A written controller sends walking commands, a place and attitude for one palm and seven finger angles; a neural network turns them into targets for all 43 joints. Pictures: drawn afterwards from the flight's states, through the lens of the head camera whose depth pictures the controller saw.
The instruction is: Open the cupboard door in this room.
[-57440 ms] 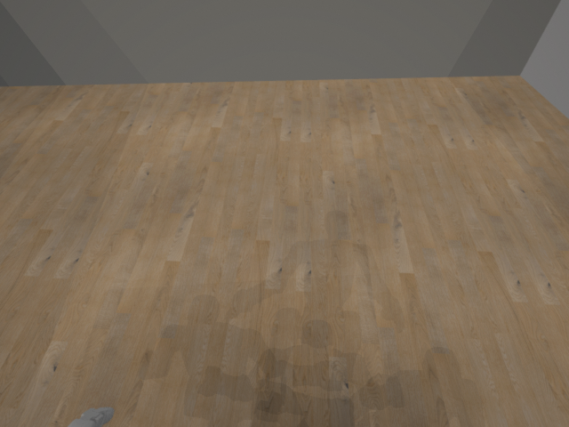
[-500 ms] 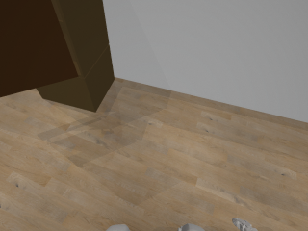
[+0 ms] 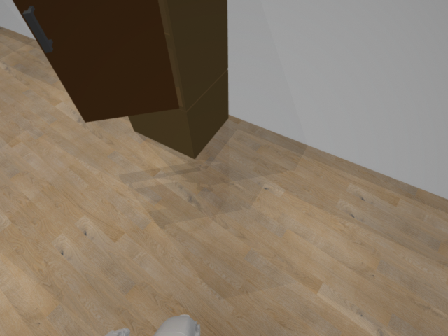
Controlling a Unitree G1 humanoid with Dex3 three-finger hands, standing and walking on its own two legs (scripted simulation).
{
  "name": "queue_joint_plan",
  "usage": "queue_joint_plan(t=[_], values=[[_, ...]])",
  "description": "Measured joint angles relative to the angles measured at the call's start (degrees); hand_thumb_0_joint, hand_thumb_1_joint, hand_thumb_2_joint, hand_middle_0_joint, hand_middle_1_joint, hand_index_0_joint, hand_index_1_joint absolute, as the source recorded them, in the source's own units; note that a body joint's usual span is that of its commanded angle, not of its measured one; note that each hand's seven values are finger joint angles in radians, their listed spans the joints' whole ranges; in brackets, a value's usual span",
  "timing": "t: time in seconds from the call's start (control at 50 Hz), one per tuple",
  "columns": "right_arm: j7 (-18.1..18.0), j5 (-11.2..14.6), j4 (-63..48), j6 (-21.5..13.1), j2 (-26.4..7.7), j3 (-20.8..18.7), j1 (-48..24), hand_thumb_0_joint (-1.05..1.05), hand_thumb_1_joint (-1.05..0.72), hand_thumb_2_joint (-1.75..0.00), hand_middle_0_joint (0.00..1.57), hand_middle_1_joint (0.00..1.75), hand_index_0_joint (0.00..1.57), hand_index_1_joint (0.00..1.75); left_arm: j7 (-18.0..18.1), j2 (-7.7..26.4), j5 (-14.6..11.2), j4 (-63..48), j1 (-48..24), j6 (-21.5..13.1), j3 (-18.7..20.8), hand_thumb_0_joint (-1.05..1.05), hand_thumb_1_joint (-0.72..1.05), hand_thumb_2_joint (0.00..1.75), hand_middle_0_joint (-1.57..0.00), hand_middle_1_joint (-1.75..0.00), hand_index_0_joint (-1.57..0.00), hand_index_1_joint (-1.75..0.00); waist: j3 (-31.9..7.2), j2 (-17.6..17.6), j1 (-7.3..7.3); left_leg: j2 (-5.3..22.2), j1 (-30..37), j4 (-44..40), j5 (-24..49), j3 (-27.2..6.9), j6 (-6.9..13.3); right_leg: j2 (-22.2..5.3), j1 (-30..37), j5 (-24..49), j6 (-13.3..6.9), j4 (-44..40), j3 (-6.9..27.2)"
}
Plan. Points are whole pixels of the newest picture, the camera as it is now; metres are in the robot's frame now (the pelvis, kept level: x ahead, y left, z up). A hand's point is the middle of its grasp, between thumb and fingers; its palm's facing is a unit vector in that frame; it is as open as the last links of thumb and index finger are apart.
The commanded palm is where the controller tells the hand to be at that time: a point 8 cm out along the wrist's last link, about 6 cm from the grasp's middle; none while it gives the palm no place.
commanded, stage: turn to face it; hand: left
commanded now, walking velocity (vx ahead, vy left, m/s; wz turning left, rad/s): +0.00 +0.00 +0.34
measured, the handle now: (40, 29) +0.95 +0.62 +0.05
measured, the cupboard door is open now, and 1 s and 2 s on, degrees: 42 42 42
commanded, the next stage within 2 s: take the last steps up to it in 0.22 s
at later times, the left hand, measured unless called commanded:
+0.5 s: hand out of the picture +0.03 +0.22 -0.17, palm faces +0.21 -0.94 -0.25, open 7.4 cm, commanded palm none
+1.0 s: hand out of the picture +0.02 +0.29 -0.19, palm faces +0.35 -0.92 -0.20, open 7.4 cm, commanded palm none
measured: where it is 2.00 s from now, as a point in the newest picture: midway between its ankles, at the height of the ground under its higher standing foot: (171, 269)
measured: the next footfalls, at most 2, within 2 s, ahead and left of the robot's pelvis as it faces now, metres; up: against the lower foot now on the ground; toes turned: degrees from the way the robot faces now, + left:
left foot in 0.14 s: +0.04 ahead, +0.14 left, +0.00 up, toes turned +9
right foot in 0.48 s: +0.05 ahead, -0.11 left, +0.00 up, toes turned +5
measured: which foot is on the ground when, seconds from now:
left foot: up 0.00-0.12, down 0.14-0.48, up 0.50-0.86, down 0.88-1.00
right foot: down 0.00-0.14, up 0.16-0.46, down 0.48-0.88, up 0.90-1.00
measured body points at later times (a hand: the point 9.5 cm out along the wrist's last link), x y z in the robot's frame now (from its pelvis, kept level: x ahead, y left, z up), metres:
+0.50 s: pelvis +0.01 +0.01 -0.01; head +0.04 +0.00 +0.44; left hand +0.02 +0.27 -0.15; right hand +0.12 -0.21 -0.17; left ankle +0.00 +0.13 -0.73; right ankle +0.01 -0.11 -0.75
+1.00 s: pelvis +0.11 +0.12 -0.01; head +0.14 +0.15 +0.43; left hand +0.00 +0.34 -0.17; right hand +0.26 -0.07 -0.15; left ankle +0.12 +0.23 -0.74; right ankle +0.07 -0.03 -0.66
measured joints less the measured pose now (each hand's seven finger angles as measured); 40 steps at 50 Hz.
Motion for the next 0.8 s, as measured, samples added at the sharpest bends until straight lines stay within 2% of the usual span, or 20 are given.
queue_joint_plan(t=[0.08,0.12,0.14,0.16,0.2,0.24,0.28,0.38,0.46,0.48,0.52,0.58,0.62,0.7,0.8], values=[[-0.1,0.2,0.1,-0.6,0.6,0.8,-1.2,0.01,-0.91,-0.9,0.2,0.3,0.2,0.3,-0.2,1.1,0.2,0.7,1.0,-0.4,0.6,0.0,0.91,0.9,-0.2,-0.3,-0.21,-0.3,0.4,-1.7,1.44,0.2,5.7,-13.5,0.6,1.8,0.6,-1.8,-0.2,-1.4,1.0,2.0,-2.3],[-0.1,0.2,-0.4,-1.4,0.6,1.2,-1.7,0.01,-0.91,-0.9,0.2,0.3,0.2,0.3,-0.4,1.8,-0.1,1.3,1.9,-0.1,1.0,0.0,0.91,0.9,-0.2,-0.3,-0.21,-0.3,0.1,-1.9,1.75,0.2,9.4,-22.1,6.7,2.5,1.5,-2.4,-1.2,-3.1,1.8,5.0,-3.4],[-0.2,0.0,-0.7,-2.0,0.6,1.3,-1.9,0.01,-0.91,-0.9,0.2,0.3,0.2,0.3,-0.5,2.3,-0.4,1.5,2.3,0.3,1.2,0.0,0.91,0.9,-0.2,-0.3,-0.21,-0.3,-0.3,-1.8,1.74,0.3,9.7,-23.6,10.5,2.1,3.1,-2.7,-2.6,-4.2,2.3,7.9,-3.4],[-0.4,-0.2,-0.9,-2.4,1.0,1.4,-2.4,0.01,-0.91,-0.9,0.2,0.3,0.2,0.3,-0.5,3.0,-0.5,2.0,2.2,1.0,1.4,0.0,0.91,0.9,-0.2,-0.3,-0.2,-0.3,0.0,-2.5,2.03,-0.2,8.9,-22.2,10.2,2.1,4.4,-2.7,-4.3,-8.4,2.7,11.9,-1.5],[-0.9,-0.5,-1.2,-2.9,1.7,1.8,-2.9,0.01,-0.91,-0.9,0.2,0.3,0.2,0.3,-0.1,4.1,-0.5,3.2,1.8,2.5,1.8,0.0,0.91,0.9,-0.2,-0.3,-0.2,-0.3,0.1,-2.8,2.53,-0.3,8.5,-21.0,8.0,1.8,5.5,-1.2,-8.1,-13.8,2.9,21.0,2.6],[-1.6,-0.7,-1.5,-3.3,2.4,2.2,-2.8,0.01,-0.91,-0.9,0.2,0.3,0.2,0.3,-0.2,4.6,-0.5,4.2,1.2,3.2,2.1,0.0,0.91,0.9,-0.2,-0.3,-0.2,-0.3,-0.2,-2.5,2.55,-0.3,8.9,-22.5,8.0,1.0,5.6,0.3,-11.0,-13.3,2.9,27.1,4.9],[-2.0,-0.7,-1.3,-3.5,2.8,2.5,-2.6,0.01,-0.91,-0.9,0.2,0.3,0.2,0.3,-0.5,4.8,-0.5,4.6,0.6,3.2,2.3,0.01,0.91,0.9,-0.2,-0.3,-0.2,-0.3,-0.3,-2.0,2.71,-0.3,9.7,-24.9,9.6,0.3,5.3,1.2,-12.4,-11.3,2.9,29.0,6.2],[-2.1,-0.7,-0.2,-3.4,3.3,3.0,-1.7,0.01,-0.9,-0.9,0.21,0.3,0.21,0.3,-0.8,4.0,-0.6,4.4,0.0,2.5,1.9,0.01,0.91,0.9,-0.2,-0.3,-0.2,-0.3,-1.1,-0.2,2.67,-0.4,10.9,-28.5,11.9,-1.1,5.1,2.7,-10.4,-9.7,2.7,21.3,6.5],[-1.7,-0.5,0.7,-2.8,3.1,2.6,0.1,0.01,-0.9,-0.9,0.21,0.3,0.21,0.3,-1.5,2.5,-0.3,3.9,0.7,0.9,1.4,0.0,0.91,0.9,-0.2,-0.3,-0.2,-0.3,-2.4,1.2,2.29,-0.9,9.8,-26.0,10.6,-2.2,4.4,3.9,-3.5,-6.6,2.0,6.8,5.1],[-1.5,-0.3,0.8,-2.7,3.1,2.4,0.9,0.01,-0.9,-0.9,0.21,0.3,0.21,0.3,-1.6,2.5,-0.1,3.6,1.3,0.1,1.4,0.0,0.91,0.9,-0.2,-0.3,-0.2,-0.3,-3.0,0.6,2.44,-1.7,8.3,-22.9,7.3,-2.1,4.4,3.5,-1.8,-6.0,1.0,2.4,5.5],[-1.0,-0.4,1.8,-1.9,2.0,1.8,1.5,0.01,-0.9,-0.9,0.21,0.3,0.21,0.3,-1.3,0.8,0.1,3.8,1.8,-0.9,1.0,0.0,0.91,0.9,-0.2,-0.3,-0.2,-0.3,-2.7,2.4,2.72,-1.9,4.5,-11.6,0.4,-3.3,4.0,3.6,-1.5,-3.8,-0.2,3.6,4.4],[-0.1,-0.7,3.1,-1.1,0.9,1.1,1.7,0.01,-0.9,-0.9,0.21,0.3,0.21,0.3,-1.1,-1.0,0.0,4.8,4.5,-2.1,0.6,0.0,0.9,0.9,-0.2,-0.3,-0.2,-0.3,-2.6,2.8,2.71,-1.5,-1.1,2.7,4.1,-2.9,3.0,2.9,1.4,-2.1,0.2,0.3,3.4],[0.4,-0.7,3.3,-1.2,0.7,0.8,1.8,0.01,-0.91,-0.9,0.2,0.3,0.2,0.3,-1.0,-1.7,-0.1,6.1,6.2,-2.5,0.5,0.0,0.9,0.9,-0.2,-0.3,-0.2,-0.3,-2.8,2.1,2.28,-0.2,-3.6,5.7,7.7,-2.0,2.1,2.1,3.8,-0.8,0.7,-3.4,2.8],[0.9,-0.5,3.5,-1.6,0.6,0.5,2.1,0.01,-0.91,-0.9,0.2,0.3,0.2,0.3,-1.0,-2.2,0.1,8.5,8.7,-3.4,0.4,0.0,0.9,0.9,-0.2,-0.3,-0.2,-0.3,-2.8,0.3,2.28,2.0,-5.0,1.1,10.6,-0.3,1.0,0.0,7.8,0.2,1.9,-8.5,1.0],[1.3,-0.3,3.5,-2.1,0.8,1.2,0.3,0.01,-0.91,-0.9,0.2,0.3,0.2,0.3,-1.0,-1.8,0.5,10.7,10.9,-3.6,0.6,0.0,0.9,0.9,-0.2,-0.3,-0.2,-0.3,-1.7,-1.2,3.96,2.7,-2.1,-13.2,9.7,2.4,1.7,-2.7,10.8,-2.2,4.6,-8.6,-1.2]])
